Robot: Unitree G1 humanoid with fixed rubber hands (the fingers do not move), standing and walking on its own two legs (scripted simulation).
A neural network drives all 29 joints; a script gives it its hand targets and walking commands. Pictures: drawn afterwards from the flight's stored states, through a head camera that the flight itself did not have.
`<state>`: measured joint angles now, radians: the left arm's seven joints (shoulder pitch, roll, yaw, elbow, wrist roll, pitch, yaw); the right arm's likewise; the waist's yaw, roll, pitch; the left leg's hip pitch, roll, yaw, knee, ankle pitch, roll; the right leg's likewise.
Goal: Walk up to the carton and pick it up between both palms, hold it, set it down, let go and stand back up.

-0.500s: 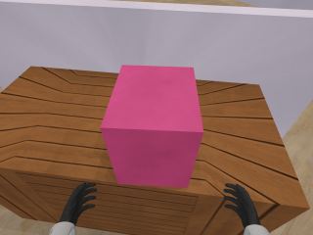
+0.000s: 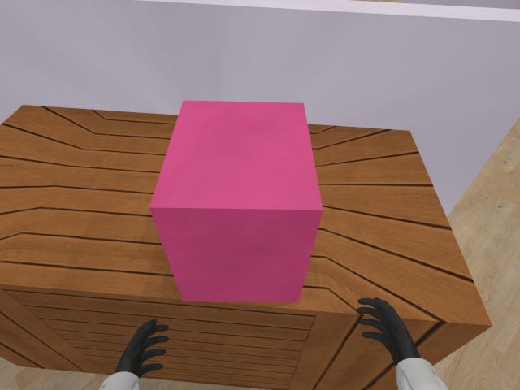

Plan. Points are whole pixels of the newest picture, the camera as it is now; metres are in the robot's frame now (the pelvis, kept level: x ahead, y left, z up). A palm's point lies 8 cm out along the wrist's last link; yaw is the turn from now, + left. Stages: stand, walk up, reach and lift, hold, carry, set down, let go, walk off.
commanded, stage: set down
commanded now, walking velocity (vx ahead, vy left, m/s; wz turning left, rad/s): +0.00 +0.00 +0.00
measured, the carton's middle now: (242, 203) +0.43 +0.05 +0.03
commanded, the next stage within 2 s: let go in 0.14 s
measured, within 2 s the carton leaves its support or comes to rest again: neither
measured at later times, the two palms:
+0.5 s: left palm (122, 387) +0.15 +0.23 -0.08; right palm (400, 349) +0.19 -0.20 -0.04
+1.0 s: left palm out of the picture +0.07 +0.26 -0.12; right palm (399, 348) +0.19 -0.20 -0.04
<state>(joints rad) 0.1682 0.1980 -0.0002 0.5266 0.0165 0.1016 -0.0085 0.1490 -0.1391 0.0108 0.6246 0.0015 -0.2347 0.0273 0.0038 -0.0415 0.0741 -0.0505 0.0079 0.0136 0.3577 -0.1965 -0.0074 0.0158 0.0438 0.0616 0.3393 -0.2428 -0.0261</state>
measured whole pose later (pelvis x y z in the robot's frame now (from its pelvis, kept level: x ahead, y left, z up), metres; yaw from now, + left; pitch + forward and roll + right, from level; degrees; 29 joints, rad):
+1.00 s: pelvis -0.02 +0.02 -0.01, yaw +3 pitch +1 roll -1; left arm 0.23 0.20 0.04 0.74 0.04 0.01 -0.04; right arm 0.17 -0.21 -0.04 0.47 -0.03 -0.09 0.02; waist 0.02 0.00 -0.03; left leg -0.32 -0.02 -0.03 0.52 -0.21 0.02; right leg -0.22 0.02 0.01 0.47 -0.27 0.00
